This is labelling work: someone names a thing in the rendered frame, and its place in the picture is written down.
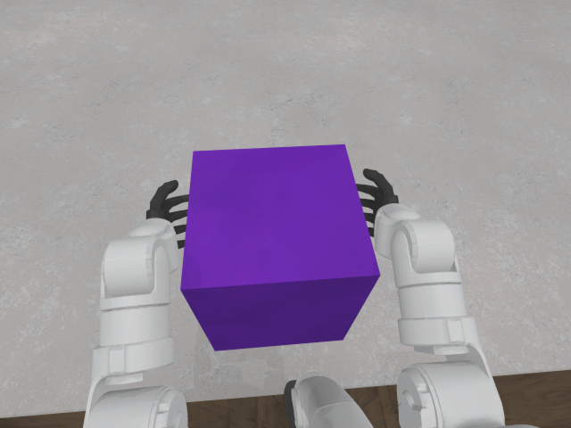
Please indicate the left robot upper arm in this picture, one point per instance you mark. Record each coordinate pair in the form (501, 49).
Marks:
(149, 407)

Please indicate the right robot upper arm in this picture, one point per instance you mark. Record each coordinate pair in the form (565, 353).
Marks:
(450, 394)

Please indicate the left robot hand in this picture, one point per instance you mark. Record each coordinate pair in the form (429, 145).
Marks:
(160, 206)

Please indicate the right robot forearm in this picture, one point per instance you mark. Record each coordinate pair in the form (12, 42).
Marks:
(434, 317)

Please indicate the left robot forearm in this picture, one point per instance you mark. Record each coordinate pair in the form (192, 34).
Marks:
(135, 340)

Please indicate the carton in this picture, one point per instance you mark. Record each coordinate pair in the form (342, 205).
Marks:
(277, 248)

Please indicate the right robot thigh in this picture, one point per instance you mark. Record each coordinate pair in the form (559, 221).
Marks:
(320, 402)

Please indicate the robot right shin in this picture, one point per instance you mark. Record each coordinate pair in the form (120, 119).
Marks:
(307, 374)

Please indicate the right robot hand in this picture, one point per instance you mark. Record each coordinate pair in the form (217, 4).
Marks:
(383, 195)

